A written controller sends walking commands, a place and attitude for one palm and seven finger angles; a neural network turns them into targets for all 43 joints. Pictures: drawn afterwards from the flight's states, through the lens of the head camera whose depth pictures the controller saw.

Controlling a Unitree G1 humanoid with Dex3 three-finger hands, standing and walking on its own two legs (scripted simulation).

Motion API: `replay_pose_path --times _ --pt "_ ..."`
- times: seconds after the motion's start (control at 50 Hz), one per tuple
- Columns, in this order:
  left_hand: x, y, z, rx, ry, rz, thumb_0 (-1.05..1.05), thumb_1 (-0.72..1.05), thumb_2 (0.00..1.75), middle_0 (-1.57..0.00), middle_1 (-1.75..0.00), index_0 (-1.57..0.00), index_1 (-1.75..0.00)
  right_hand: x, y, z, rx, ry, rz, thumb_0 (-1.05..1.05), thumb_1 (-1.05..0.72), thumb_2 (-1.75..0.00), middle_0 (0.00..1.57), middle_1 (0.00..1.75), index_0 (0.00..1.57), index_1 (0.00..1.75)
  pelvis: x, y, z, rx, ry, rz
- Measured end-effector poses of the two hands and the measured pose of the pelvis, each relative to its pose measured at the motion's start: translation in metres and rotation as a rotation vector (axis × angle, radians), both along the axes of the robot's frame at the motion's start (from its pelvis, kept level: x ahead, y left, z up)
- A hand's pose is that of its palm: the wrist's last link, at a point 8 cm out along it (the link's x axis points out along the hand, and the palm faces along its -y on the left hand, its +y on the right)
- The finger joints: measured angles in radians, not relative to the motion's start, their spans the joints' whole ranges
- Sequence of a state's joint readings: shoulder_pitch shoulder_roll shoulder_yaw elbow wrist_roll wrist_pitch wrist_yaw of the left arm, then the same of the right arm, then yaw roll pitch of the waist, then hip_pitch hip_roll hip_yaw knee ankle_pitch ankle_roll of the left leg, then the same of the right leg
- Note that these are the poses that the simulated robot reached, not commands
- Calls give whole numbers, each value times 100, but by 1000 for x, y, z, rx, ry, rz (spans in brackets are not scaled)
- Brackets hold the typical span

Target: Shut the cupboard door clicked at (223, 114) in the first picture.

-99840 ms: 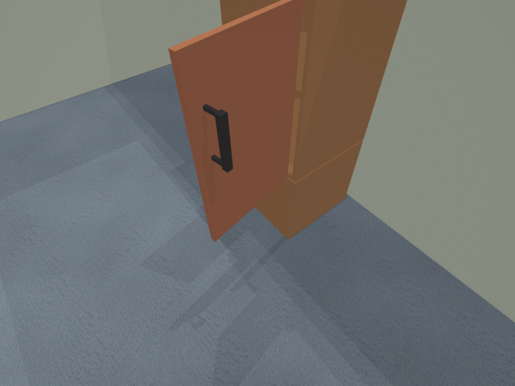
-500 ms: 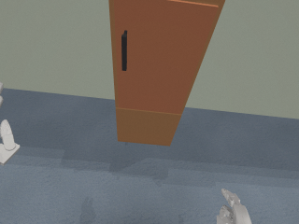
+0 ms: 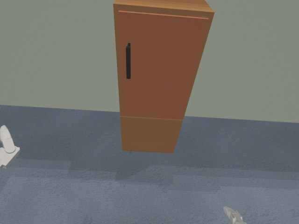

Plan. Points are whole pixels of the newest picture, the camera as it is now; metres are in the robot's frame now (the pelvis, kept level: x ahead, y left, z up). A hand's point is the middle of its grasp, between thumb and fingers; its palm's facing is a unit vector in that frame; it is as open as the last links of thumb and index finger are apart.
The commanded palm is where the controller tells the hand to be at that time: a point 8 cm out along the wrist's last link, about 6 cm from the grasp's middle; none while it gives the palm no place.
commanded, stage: stop stepping back and stand still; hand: left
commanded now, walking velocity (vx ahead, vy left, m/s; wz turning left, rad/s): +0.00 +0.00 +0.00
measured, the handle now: (128, 61) +0.78 +0.12 +0.06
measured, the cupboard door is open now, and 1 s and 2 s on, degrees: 0 0 0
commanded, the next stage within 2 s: let the arm hang, fingers relaxed in 0.04 s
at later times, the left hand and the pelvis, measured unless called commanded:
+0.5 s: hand out of the picture +0.04 +0.18 -0.17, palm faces +0.12 -0.98 -0.16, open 6.8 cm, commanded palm none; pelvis +0.01 +0.00 +0.00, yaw +3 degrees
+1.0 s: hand out of the picture -0.03 +0.16 -0.17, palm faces +0.07 -0.99 -0.15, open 7.4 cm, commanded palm none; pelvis +0.01 +0.01 +0.01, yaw +1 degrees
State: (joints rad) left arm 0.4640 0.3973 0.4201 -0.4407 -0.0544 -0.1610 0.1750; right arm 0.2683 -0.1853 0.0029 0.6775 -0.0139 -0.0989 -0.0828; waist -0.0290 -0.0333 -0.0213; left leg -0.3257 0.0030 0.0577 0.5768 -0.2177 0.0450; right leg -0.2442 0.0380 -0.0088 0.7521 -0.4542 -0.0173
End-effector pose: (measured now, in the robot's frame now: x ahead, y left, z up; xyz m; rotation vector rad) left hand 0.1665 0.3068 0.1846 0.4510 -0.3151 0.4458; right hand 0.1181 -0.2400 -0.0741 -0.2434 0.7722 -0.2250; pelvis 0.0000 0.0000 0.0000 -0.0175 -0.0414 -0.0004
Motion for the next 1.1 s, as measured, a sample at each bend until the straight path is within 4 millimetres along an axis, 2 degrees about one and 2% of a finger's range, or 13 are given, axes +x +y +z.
replay_pose_path --times 0.08,0.16,0.2,0.28,0.32,0.36,0.4,0.42,0.48,0.6,0.7,0.82,1.1 --pt "0 -8 15 75 33 -32 2 89 90 -20 -31 -21 -30 7 16 5 60 -22 34 1 -91 -90 20 30 20 30 1 -3 8 -3 25 -6" --pt "2 -13 3 116 132 -41 1 89 90 -20 -30 -21 -30 17 19 -6 103 -11 68 1 -90 -90 20 30 20 30 3 -4 5 -6 43 -1" --pt "12 -8 -42 50 309 -34 1 89 90 -20 -30 -21 -30 20 15 -23 125 32 98 1 -90 -90 20 30 21 30 4 -1 0 -14 51 10" --pt "9 -15 -176 -230 771 11 0 90 90 -19 -30 -20 -30 14 7 -49 112 157 96 1 -91 -90 20 30 21 30 5 5 -9 -15 38 35" --pt "-11 -35 -239 -361 993 12 1 91 90 -19 -30 -20 -29 4 4 -52 93 212 80 1 -91 -90 20 30 20 30 6 5 -11 -5 23 40" --pt "-42 -62 -287 -474 1195 -4 1 91 90 -19 -30 -20 -29 -9 2 -50 71 267 64 1 -91 -90 20 30 20 30 6 4 -10 2 13 41" --pt "-78 -90 -319 -572 1368 -27 1 91 90 -19 -30 -20 -29 -26 0 -47 50 330 50 1 -91 -90 20 30 20 30 7 3 -7 1 11 41" --pt "-91 -92 -324 -630 1381 24 -1 95 90 -20 -30 -20 -29 -34 0 -45 41 367 45 1 -91 -90 20 30 20 30 7 2 -4 -2 14 46" --pt "-125 -83 -330 -660 1456 95 -4 102 90 -20 -30 -21 -30 -59 -1 -42 28 478 33 1 -91 -90 20 30 20 30 8 -2 3 -7 24 52" --pt "-193 -72 -324 -646 1666 183 -2 98 90 -20 -30 -20 -30 -90 6 -48 67 581 -20 1 -91 -90 20 30 20 30 10 2 10 -7 23 41" --pt "-225 -70 -315 -638 1757 232 -1 94 90 -20 -30 -20 -29 -105 19 -56 115 610 -39 1 -91 -90 20 30 20 30 11 6 12 -2 10 28" --pt "-230 -78 -314 -645 1763 226 0 92 90 -19 -30 -20 -29 -115 36 -64 162 627 -46 1 -91 -90 20 30 20 30 10 8 12 3 -1 19" --pt "-195 -108 -323 -679 1673 121 0 91 90 -20 -30 -20 -29 -141 47 -65 195 652 -84 0 -91 -90 20 30 20 30 7 7 12 12 3 12"
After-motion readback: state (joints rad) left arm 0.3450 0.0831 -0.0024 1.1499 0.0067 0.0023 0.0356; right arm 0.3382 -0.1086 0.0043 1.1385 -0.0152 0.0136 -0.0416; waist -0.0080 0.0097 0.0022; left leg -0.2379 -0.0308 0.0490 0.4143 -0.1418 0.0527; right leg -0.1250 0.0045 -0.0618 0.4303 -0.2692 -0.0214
